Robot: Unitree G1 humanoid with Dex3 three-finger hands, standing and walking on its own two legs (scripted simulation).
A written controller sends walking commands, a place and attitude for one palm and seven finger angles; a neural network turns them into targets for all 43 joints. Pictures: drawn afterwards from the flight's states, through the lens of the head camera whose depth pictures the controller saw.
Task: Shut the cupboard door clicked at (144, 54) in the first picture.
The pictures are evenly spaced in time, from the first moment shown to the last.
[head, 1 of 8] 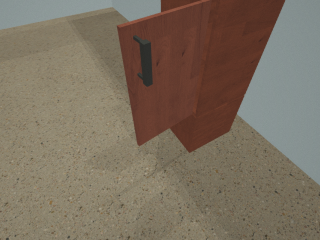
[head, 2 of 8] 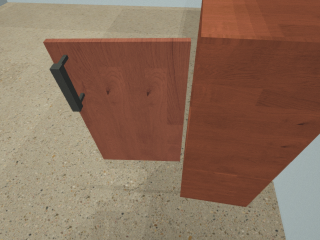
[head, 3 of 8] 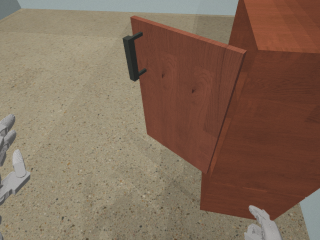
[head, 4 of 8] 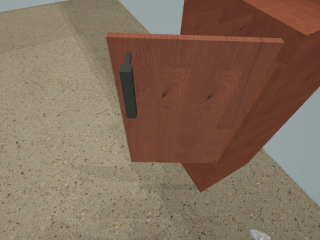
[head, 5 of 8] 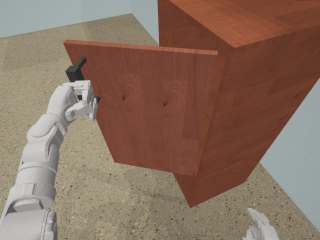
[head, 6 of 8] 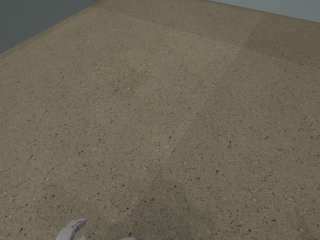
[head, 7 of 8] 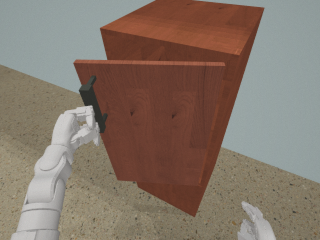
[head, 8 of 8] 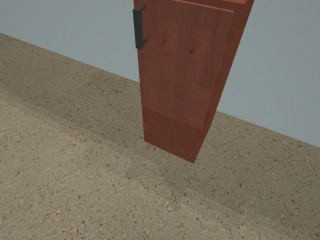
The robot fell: no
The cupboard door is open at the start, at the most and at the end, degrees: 97 97 0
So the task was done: yes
